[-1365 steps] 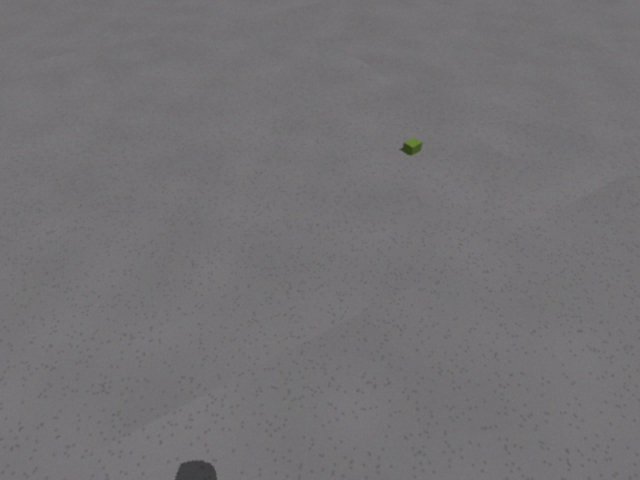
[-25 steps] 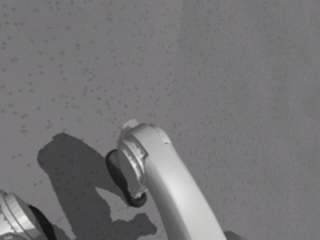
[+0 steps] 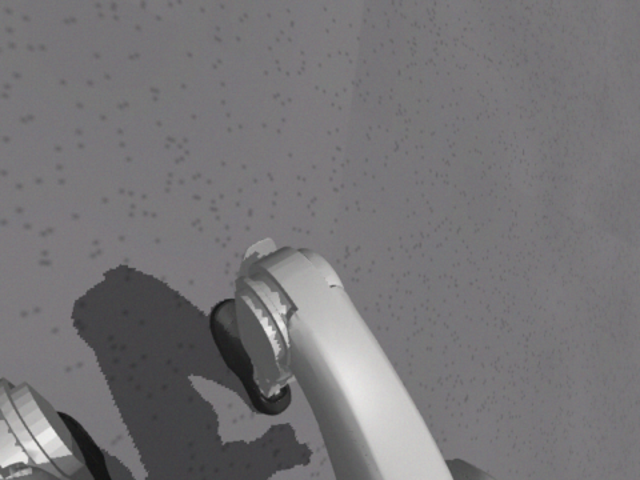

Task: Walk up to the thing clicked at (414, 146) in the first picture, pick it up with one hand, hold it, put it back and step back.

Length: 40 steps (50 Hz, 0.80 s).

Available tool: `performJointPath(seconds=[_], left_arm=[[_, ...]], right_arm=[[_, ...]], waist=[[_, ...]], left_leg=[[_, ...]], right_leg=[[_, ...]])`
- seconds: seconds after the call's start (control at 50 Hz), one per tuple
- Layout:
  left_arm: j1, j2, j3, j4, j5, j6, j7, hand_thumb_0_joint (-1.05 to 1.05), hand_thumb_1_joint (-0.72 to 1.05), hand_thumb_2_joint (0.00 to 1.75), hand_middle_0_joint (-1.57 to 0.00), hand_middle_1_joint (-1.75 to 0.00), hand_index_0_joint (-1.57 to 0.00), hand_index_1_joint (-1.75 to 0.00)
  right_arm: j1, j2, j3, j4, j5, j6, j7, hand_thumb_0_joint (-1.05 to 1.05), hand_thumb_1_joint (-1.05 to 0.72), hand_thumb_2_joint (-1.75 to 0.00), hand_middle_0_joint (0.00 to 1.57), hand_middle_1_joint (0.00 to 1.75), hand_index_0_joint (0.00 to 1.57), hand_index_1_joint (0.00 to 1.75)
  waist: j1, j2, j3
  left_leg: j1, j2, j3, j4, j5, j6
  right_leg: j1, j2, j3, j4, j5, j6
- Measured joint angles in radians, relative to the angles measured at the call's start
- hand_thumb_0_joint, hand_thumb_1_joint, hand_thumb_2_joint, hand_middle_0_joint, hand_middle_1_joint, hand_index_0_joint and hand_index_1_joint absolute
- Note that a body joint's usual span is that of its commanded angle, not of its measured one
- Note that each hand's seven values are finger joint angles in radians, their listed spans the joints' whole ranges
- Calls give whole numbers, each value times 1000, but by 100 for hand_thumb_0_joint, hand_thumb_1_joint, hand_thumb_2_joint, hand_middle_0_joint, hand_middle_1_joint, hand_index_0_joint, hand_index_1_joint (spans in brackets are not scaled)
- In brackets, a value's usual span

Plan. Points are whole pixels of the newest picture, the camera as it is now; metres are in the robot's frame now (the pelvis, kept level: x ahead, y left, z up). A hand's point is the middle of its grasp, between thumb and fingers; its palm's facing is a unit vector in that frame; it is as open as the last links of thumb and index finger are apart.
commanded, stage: open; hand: left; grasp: from above
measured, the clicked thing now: out of the picture +0.47 +0.35 -0.31
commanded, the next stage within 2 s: withdraw in 0.44 s
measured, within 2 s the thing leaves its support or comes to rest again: neither
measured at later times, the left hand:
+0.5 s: hand out of the picture +0.45 +0.34 -0.27, palm faces -0.04 -0.46 -0.89, open 13.1 cm
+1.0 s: hand out of the picture +0.48 +0.39 -0.14, palm faces -0.13 -0.32 -0.94, open 13.5 cm
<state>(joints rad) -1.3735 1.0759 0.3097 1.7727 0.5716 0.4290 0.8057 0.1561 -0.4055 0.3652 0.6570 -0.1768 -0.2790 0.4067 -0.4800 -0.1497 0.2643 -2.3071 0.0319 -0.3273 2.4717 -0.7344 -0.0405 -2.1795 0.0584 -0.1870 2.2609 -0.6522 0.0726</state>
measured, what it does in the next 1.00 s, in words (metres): stands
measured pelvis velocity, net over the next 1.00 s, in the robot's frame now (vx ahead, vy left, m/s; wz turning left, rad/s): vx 0.01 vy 0.00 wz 0.04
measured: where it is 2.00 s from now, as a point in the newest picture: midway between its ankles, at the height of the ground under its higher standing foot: (185, 432)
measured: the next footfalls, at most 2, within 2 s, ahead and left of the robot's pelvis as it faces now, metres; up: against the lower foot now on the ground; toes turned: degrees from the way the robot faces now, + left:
none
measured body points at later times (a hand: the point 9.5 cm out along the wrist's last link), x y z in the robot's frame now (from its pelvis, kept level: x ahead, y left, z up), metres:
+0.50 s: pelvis +0.00 +0.00 +0.00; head +0.32 +0.12 +0.29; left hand +0.45 +0.36 -0.22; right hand +0.00 -0.24 -0.03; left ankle +0.05 +0.13 -0.30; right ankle +0.12 -0.12 -0.30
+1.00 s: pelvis +0.01 +0.00 +0.02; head +0.27 +0.11 +0.37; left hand +0.48 +0.40 -0.09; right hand +0.03 -0.25 -0.06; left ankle +0.05 +0.13 -0.30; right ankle +0.12 -0.12 -0.30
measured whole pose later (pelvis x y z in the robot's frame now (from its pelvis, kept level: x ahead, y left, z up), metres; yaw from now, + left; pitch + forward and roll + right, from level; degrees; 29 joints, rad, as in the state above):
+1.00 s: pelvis +0.01 +0.00 +0.02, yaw +2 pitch +35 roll -14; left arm -1.22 0.83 0.10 1.44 0.75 0.51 0.48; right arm 0.23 -0.34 0.20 0.75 -0.09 -0.23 0.37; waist -0.33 0.02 0.03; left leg -2.30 0.04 -0.25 2.40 -0.74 -0.03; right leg -2.19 0.04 -0.13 2.23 -0.68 0.06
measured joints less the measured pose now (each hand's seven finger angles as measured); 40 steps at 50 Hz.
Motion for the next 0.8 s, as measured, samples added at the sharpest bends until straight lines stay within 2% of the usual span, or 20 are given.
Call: performJointPath(seconds=[0.12, 0.26, 0.52, 0.66, 0.74, 0.8], left_arm=[[1, 4, 6, 0, 9, -4, 5, 0, -23, 76, -38, -69, -35, -72], [-3, 5, -2, -11, -13, -3, 5, 0, -28, 81, -33, -73, -30, -76], [4, 1, 4, -5, 4, -6, 2, 0, -34, 86, -27, -79, -24, -82], [2, 2, 7, -18, -10, -3, -1, 0, -36, 88, -24, -84, -22, -85], [-4, -8, 12, -60, 11, 7, -30, 0, -38, 88, -23, -86, -22, -87], [-6, -26, 14, -127, 51, 20, -67, 0, -38, 88, -22, -88, -21, -88]], right_arm=[[-2, 2, 1, 3, -1, 1, 0, -1, -90, -90, 20, 30, 20, 30], [-4, -3, 2, -3, -7, -2, 2, -1, -90, -90, 20, 30, 20, 30], [-12, -1, 1, -1, -4, 0, -2, -1, -90, -90, 20, 30, 20, 30], [-8, -2, 4, -1, -5, -1, 0, -1, -91, -90, 20, 30, 20, 30], [-2, 5, -4, 5, 1, 2, -7, -1, -91, -90, 20, 30, 20, 30], [10, 15, -25, 6, 9, 11, -15, 0, -91, -90, 20, 30, 20, 30]], waist=[[2, -2, 5], [4, 1, 6], [3, -2, 7], [6, 0, 7], [15, 5, -5], [29, 18, -28]], left_leg=[[5, -1, -2, -2, -3, -2], [5, -1, 3, -5, -5, -1], [8, 0, -1, -3, -4, -2], [9, 0, 3, -7, -2, -2], [6, 2, 8, -14, 3, -2], [1, 4, 15, -26, 8, -2]], right_leg=[[6, -2, -2, -1, -4, -3], [6, -4, 1, -2, -7, -2], [8, -2, -2, -3, -4, -3], [7, -3, 1, -4, -3, -3], [2, -3, 4, -8, 1, -4], [-6, -4, 9, -16, 6, -7]])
